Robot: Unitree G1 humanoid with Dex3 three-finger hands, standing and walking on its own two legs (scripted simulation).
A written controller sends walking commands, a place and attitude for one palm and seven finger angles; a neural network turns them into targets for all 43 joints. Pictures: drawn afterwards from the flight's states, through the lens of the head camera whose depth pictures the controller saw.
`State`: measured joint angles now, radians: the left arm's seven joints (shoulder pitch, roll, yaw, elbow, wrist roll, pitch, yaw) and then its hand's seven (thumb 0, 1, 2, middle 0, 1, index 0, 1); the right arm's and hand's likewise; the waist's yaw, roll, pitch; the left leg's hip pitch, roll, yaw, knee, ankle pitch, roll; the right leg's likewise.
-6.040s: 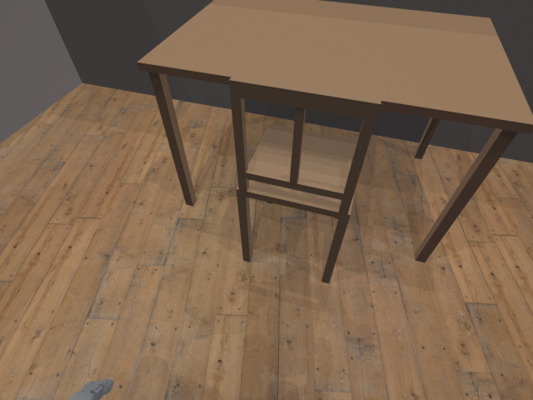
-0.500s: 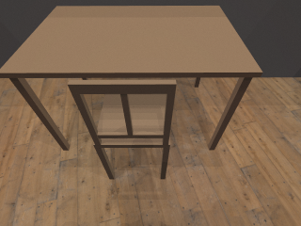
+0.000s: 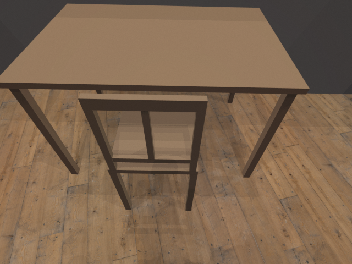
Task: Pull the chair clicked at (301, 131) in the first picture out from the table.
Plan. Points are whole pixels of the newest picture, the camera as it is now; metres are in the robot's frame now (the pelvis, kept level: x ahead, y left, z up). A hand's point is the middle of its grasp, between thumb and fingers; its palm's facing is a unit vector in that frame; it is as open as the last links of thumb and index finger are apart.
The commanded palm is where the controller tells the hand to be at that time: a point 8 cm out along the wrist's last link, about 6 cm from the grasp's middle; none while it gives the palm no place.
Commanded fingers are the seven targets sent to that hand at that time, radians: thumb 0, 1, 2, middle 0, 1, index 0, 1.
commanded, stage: shuffle to correct the standing spot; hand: left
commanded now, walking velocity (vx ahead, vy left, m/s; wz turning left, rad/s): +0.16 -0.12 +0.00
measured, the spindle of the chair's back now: (148, 136) +0.52 +0.13 -0.10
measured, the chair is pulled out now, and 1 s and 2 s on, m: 0.00 0.00 0.00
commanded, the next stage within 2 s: come to a stop and stand still in 0.42 s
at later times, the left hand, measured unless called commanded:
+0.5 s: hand out of the picture -0.02 +0.11 -0.18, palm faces +0.10 -0.99 -0.13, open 7.3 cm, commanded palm none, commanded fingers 0.00 0.90 0.90 -0.20 -0.30 -0.20 -0.30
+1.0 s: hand out of the picture +0.14 +0.11 -0.17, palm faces +0.03 -0.96 -0.28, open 7.3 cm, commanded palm none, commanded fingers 0.00 0.90 0.90 -0.20 -0.30 -0.20 -0.30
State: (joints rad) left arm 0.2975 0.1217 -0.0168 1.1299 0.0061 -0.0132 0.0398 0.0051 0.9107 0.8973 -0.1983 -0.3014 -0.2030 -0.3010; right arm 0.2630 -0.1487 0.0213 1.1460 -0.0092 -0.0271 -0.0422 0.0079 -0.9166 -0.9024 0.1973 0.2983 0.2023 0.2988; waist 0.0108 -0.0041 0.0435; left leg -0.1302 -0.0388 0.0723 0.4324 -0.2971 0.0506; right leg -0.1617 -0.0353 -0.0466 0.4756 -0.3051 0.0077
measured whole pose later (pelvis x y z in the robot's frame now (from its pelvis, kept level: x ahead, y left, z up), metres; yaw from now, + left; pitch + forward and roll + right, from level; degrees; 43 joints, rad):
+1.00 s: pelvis +0.09 -0.09 -0.01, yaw +1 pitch +0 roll +2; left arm 0.22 0.16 0.02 1.01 0.02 0.00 0.03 0.01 0.92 0.90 -0.20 -0.30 -0.20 -0.30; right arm 0.22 -0.19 -0.05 1.04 -0.01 0.04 -0.02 0.01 -0.92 -0.90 0.20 0.30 0.20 0.30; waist -0.01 0.04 0.06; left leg -0.34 0.02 0.05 0.72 -0.46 -0.01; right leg -0.31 -0.04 -0.04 0.61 -0.30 -0.02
